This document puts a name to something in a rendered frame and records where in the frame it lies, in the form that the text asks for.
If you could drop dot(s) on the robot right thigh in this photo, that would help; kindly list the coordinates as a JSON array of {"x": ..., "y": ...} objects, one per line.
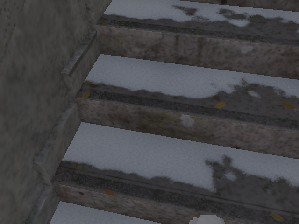
[{"x": 206, "y": 219}]

